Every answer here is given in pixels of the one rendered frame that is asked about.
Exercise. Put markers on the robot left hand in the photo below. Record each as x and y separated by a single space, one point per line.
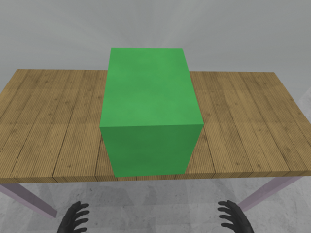
68 223

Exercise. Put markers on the table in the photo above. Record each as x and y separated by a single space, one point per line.
50 132

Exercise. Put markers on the carton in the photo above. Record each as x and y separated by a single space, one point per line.
150 119

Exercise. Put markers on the robot right hand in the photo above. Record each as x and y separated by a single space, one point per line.
239 220

